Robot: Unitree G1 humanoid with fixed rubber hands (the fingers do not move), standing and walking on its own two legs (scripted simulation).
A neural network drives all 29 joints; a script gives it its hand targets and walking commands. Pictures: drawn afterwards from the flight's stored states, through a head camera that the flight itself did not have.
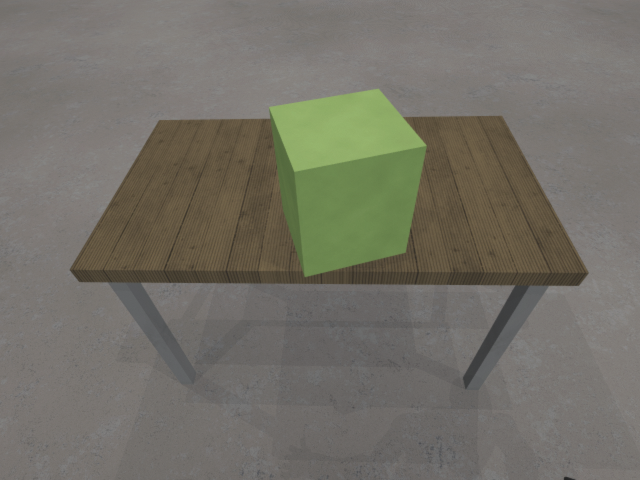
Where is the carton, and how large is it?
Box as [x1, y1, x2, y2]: [269, 89, 426, 276]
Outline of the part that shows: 378,89 269,107 283,211 305,276 405,252 426,145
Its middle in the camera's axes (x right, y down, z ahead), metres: +0.04 -0.11 +0.74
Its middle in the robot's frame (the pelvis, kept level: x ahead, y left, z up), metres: +0.64 -0.04 +0.00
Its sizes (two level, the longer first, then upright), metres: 0.210 0.200 0.250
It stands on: a table, 0.63 m high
